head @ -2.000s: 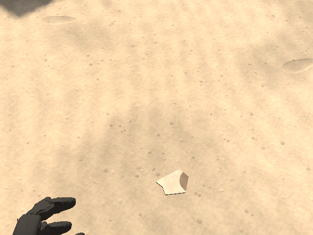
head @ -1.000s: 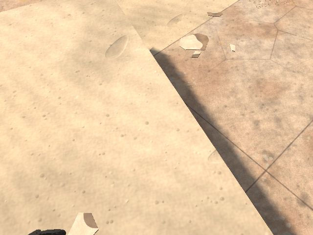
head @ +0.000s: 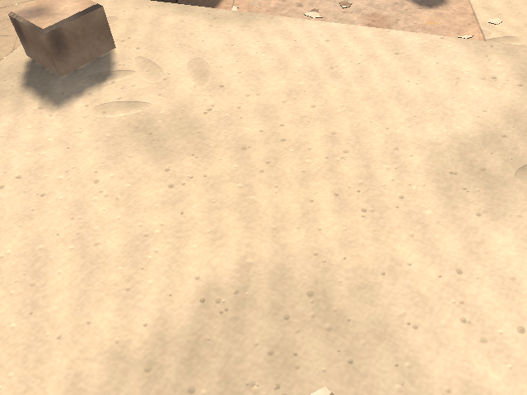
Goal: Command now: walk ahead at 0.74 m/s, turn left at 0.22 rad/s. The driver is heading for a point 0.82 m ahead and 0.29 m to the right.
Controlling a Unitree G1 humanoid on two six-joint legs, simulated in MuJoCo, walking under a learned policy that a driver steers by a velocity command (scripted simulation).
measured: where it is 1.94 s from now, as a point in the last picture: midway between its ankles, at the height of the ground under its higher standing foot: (405, 252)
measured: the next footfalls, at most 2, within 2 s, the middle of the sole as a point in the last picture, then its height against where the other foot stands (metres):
left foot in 0.20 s outside the picture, level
right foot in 0.66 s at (341, 368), level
